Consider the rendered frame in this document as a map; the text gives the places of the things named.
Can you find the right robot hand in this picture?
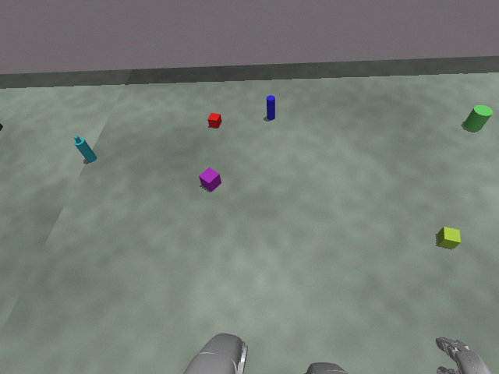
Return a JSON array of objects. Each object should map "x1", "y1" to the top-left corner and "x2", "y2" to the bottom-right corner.
[{"x1": 436, "y1": 337, "x2": 492, "y2": 374}]

